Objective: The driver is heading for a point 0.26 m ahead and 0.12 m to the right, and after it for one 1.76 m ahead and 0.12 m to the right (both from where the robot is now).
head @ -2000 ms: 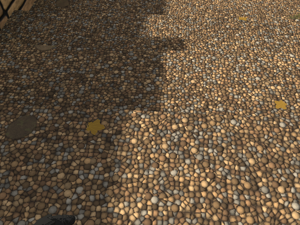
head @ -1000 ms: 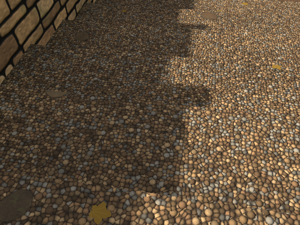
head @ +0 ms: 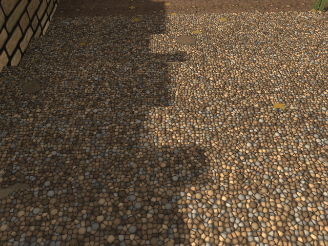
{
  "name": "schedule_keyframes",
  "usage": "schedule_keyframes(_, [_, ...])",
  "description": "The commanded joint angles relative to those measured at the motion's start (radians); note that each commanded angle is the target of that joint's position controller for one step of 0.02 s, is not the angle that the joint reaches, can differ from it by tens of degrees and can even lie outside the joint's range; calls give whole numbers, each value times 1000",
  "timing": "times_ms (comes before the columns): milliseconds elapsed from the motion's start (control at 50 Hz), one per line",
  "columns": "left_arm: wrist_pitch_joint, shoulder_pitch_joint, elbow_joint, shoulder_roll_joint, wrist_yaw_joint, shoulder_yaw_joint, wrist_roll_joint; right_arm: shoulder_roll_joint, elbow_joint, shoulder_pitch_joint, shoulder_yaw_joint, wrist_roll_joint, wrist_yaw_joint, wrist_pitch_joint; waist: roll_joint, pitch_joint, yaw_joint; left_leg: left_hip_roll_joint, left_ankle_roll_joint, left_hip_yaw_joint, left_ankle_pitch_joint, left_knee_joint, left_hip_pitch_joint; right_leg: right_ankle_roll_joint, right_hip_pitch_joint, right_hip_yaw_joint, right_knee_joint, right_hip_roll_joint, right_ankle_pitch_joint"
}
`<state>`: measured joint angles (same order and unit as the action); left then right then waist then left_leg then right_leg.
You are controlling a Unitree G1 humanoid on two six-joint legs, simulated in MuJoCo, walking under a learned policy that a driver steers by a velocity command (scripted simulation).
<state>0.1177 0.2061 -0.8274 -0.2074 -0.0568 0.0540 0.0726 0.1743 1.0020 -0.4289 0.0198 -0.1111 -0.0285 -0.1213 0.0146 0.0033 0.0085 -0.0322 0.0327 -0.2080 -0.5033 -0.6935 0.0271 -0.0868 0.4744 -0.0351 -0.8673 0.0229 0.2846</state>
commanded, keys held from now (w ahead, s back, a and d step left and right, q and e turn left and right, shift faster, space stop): w+e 0.20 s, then w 0.34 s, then no key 0.46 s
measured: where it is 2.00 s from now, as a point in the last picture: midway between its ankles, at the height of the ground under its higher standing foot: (197, 209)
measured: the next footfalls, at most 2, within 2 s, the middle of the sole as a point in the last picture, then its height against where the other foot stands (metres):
left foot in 0.36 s outside the picture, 0.17 m lower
right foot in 0.72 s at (217, 236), level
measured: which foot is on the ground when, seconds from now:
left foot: down 0.00-0.00, up 0.02-0.34, down 0.36-0.72, up 0.74-0.94, down 0.96-1.00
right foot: down 0.00-0.38, up 0.40-0.70, down 0.72-1.00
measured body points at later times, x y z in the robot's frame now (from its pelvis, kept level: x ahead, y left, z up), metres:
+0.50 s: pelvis +0.31 +0.00 -0.15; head +0.32 -0.01 +0.30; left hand +0.39 +0.23 -0.28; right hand +0.28 -0.24 -0.29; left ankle +0.32 +0.10 -0.88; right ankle +0.25 -0.11 -0.72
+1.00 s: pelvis +0.51 -0.07 -0.15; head +0.53 -0.07 +0.30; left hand +0.71 +0.14 -0.27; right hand +0.53 -0.33 -0.29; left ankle +0.54 +0.07 -0.88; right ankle +0.58 -0.19 -0.88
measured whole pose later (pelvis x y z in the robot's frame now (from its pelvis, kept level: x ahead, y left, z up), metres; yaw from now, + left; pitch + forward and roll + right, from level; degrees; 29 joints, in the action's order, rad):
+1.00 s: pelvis +0.51 -0.07 -0.15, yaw -13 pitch +1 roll -1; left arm 0.08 0.11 -0.87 -0.25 -0.10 0.04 -0.01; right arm 0.24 0.92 -0.21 0.04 -0.02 -0.08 -0.10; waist -0.02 -0.03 0.02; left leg -0.10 -0.05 -0.05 -0.33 -0.64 0.31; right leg -0.04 0.41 -0.04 -0.52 -0.05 0.12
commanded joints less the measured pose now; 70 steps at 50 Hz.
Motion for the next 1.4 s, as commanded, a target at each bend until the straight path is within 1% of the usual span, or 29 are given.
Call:
schedule_keyframes(20, [25, 473, -71, -216, 45, 61, 6, 42, -97, -12, 14, -10, -57, -25, 288, 210, -135, 125, -25, 80, -156, -899, 720, -390, -828, 476, 288, 128, -501])
schedule_keyframes(40, [45, 559, -119, -196, 36, 55, 17, 37, -214, 223, -2, 54, -75, -30, 119, 101, -237, 137, 2, 311, -153, -908, 948, -389, -790, 724, 397, 221, -392])
schedule_keyframes(60, [77, 468, -118, -137, 22, 39, -15, 80, -284, 358, 9, 66, -58, -24, 113, -68, -206, 66, -32, 398, -112, -865, 1079, -352, -636, 746, 356, 267, -246])
schedule_keyframes(80, [69, 348, -115, -49, 12, 6, -30, 126, -285, 366, 24, 57, -24, -3, -71, -51, -124, 22, -27, 403, 3, -763, 1009, -313, -457, 676, 312, 246, -125])
schedule_keyframes(160, [21, 100, -31, -30, 23, -47, 14, 14, -236, 125, -37, -28, -11, 44, -7, -43, 62, -21, -14, 263, 404, -493, 549, -247, 279, 371, 262, 37, 139])
schedule_keyframes(200, [43, 95, 1, -30, 73, -59, 12, 26, -227, 116, -49, 0, -28, 27, -73, -3, 13, -34, -41, 226, 1074, -100, 272, -109, 421, 146, 121, -124, 237])
schedule_keyframes(240, [41, 206, -41, -140, 57, -41, 4, 60, -273, 217, -43, 37, -46, 55, -13, -64, -15, 1, -84, 145, 961, -44, 110, -115, 510, 181, 118, -90, 392])
schedule_keyframes(320, [24, 403, -103, -135, 5, -55, -55, 137, -257, 292, -31, 5, -30, 68, -27, -151, -82, -46, -54, 209, 831, 446, 233, -165, 13, 441, -88, -13, 437])
schedule_keyframes(360, [-8, 351, -98, -165, -37, -56, -21, 221, -185, 29, 19, 23, -11, 51, 7, -74, 54, -92, 49, 182, 871, 421, -54, -98, 14, 438, -399, -29, 78])
schedule_keyframes(380, [2, 524, -129, -9, -61, -80, 9, 273, -124, -234, 47, 19, -24, 39, -204, 237, 57, -241, 283, 305, 1338, 4, -581, 4, 280, 279, -815, -141, 143])
schedule_keyframes(400, [-11, 519, -95, 0, -65, -88, 1, 292, -114, -286, 53, 11, -43, 45, -242, 339, 97, -372, 441, 545, 1373, -7, -770, 70, 578, 181, -1131, -210, 510])
schedule_keyframes(440, [-12, 179, 57, -77, -28, -62, -19, 285, -118, -137, 63, 10, -31, 62, -96, 54, 131, -431, 377, 758, 429, 256, -488, 85, 955, 182, -1128, -88, 282])
schedule_keyframes(460, [-2, 63, 82, -64, 16, -68, 4, 84, -142, -19, -6, 17, -12, 34, 71, -26, 88, -398, 304, 666, 343, 383, -264, 51, 867, 274, -720, 27, -26])
schedule_keyframes(500, [-24, 82, 28, -62, 16, -67, 25, -12, -162, 110, -42, 30, -8, 22, 1, -110, -21, -303, 327, 488, 480, 531, 217, 24, 451, 202, -217, 166, -254])
schedule_keyframes(540, [-53, 29, 32, 20, -6, -91, 13, 55, -127, 74, -30, 70, -2, 0, -73, -53, -22, -210, 277, 367, 482, 535, 324, 31, 211, 84, -19, 140, -294])
schedule_keyframes(620, [-53, -90, 77, -73, -29, -75, -22, 241, -119, 75, 34, 71, -31, -21, -35, -31, -19, -185, 217, 278, 920, 435, 258, 47, 24, 30, 250, 29, -405])
schedule_keyframes(720, [-10, -64, 54, -234, 5, 1, -46, 202, -124, 61, 54, 91, -33, -7, -4, 105, -62, -47, 33, 157, 993, 166, 211, -88, -374, 34, 320, 8, -797])
schedule_keyframes(740, [-8, 21, 45, -277, 3, 5, -56, 79, -114, -97, 19, 94, -35, -3, 125, 331, -23, 14, -51, 127, 599, -23, 362, -277, -738, 246, 305, 236, -1104])
schedule_keyframes(760, [-18, 135, 29, -212, -6, -16, -78, 44, -109, -140, -1, 89, -45, 4, 189, 505, -59, 51, -95, 159, 0, -250, 442, -376, -895, 518, 389, 417, -1004])
schedule_keyframes(780, [-23, 228, -13, -222, 10, 4, -65, 139, -138, 10, 37, 83, -41, 25, 113, 374, -122, 50, -99, 202, -245, -390, 537, -307, -796, 514, 460, 359, -771])
schedule_keyframes(820, [-12, 25, 15, -182, 32, 2, -90, 136, -134, 65, 39, 58, -24, 34, 77, 162, -36, -51, -93, 247, -219, -352, 548, -193, -488, 376, 560, 274, -459])
schedule_keyframes(860, [-2, -139, 52, -112, 25, -21, -98, 65, -98, 20, 15, 55, -8, 36, 43, 108, 62, -102, -132, 234, -177, -187, 355, -145, -242, 265, 595, 213, -492])
schedule_keyframes(900, [-3, -283, 85, -176, -8, 3, -88, 76, -38, -60, 20, 93, -28, 45, -15, 107, 142, -59, -159, 132, 113, 33, 104, -81, -49, 128, 570, 105, -380])
schedule_keyframes(960, [-25, -207, 33, -152, -62, 6, -88, 143, -49, -28, 35, 82, -54, 32, 8, 57, 99, -51, -109, 138, 321, 113, 120, -17, 7, 187, 527, 87, 96])
schedule_keyframes(1000, [-26, -136, 29, -171, -43, 20, -77, 204, -117, 138, 44, 99, -52, 13, -62, -31, -3, -101, 26, 227, 69, 265, 364, -4, -108, 134, 493, 48, 153])
schedule_keyframes(1060, [-13, -126, 21, -156, 1, 19, -72, 171, -155, 286, 43, 109, -44, 13, -41, 36, -34, -102, 37, 234, 103, 308, 342, -5, -262, 106, 471, 29, -2])
schedule_keyframes(1240, [-25, -97, -7, -162, -14, 34, -81, 195, -122, 210, 64, 110, -45, 21, -40, 69, 2, -72, -7, 171, 434, 225, 211, 13, -304, 50, 395, 1, -381])
schedule_keyframes(1340, [-31, -87, -24, -177, -8, 42, -75, 217, -114, 207, 77, 104, -42, 27, -51, 49, 5, -73, -2, 177, 323, 248, 207, 15, -304, 39, 386, -11, -256])
schedule_keyframes(1400, [-31, -93, -19, -190, 29, 62, -36, 268, -87, 157, 104, 60, -9, 23, -123, -109, 29, -166, 150, 328, -123, 397, 212, -26, -154, 15, 358, -58, 175])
